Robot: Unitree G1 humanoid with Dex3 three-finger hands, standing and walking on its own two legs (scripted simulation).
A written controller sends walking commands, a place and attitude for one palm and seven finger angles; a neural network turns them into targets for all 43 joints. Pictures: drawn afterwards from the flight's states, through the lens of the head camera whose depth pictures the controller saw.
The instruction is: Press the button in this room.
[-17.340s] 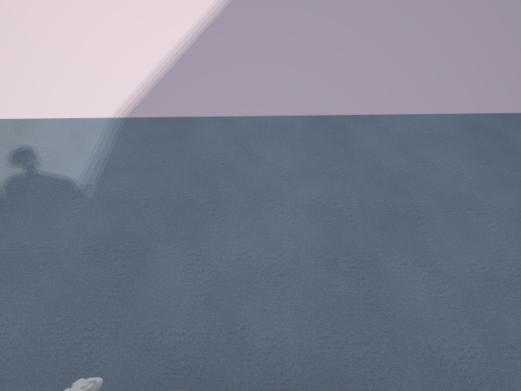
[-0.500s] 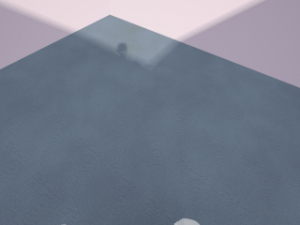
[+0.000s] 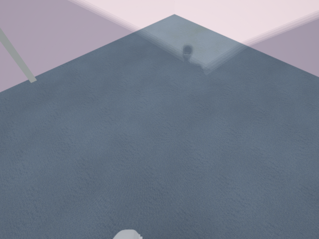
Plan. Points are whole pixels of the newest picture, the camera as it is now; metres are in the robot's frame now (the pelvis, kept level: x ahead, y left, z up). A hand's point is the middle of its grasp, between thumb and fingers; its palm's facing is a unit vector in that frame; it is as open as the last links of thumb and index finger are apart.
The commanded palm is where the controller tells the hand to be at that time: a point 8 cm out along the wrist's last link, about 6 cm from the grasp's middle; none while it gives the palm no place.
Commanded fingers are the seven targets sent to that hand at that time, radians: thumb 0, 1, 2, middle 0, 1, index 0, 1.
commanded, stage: turn or walk to find it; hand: left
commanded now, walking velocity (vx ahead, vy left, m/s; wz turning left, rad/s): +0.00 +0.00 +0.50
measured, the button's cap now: out of the picture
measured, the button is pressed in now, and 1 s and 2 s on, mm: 0 0 0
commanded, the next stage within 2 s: none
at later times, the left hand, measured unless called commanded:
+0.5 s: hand out of the picture +0.04 +0.24 -0.15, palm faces +0.26 -0.92 -0.29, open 7.4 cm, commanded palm none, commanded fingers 0.00 0.90 0.90 -0.20 -0.30 -0.20 -0.30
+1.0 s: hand out of the picture -0.13 +0.16 -0.16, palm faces +0.58 -0.78 -0.24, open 7.4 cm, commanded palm none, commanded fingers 0.00 0.90 0.90 -0.20 -0.30 -0.20 -0.30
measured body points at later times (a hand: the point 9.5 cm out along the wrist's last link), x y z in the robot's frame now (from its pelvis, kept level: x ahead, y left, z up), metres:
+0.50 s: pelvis -0.01 +0.01 -0.01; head +0.01 +0.00 +0.44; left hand +0.02 +0.29 -0.13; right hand +0.13 -0.21 -0.16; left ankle -0.03 +0.15 -0.74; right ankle +0.02 -0.10 -0.72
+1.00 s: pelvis +0.00 +0.01 +0.01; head +0.02 +0.01 +0.46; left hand -0.16 +0.20 -0.14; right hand +0.19 -0.17 -0.14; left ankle -0.06 +0.16 -0.69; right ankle +0.03 -0.10 -0.74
